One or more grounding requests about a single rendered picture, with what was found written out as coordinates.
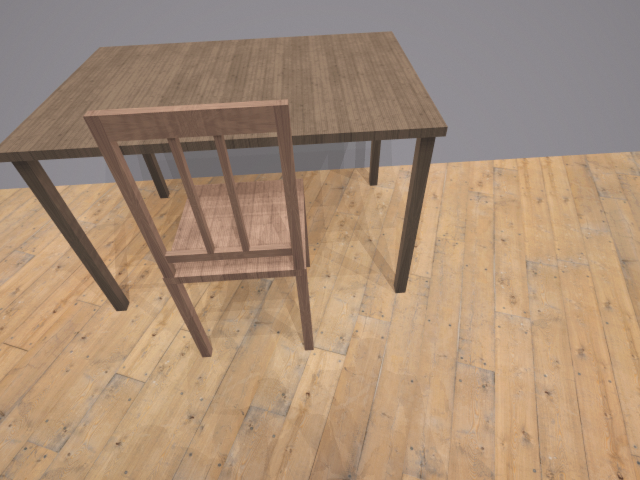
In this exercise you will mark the chair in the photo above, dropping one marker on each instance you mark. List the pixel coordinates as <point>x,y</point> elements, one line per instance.
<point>227,231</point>

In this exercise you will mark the table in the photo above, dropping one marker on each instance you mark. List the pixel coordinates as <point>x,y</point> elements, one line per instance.
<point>340,88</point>

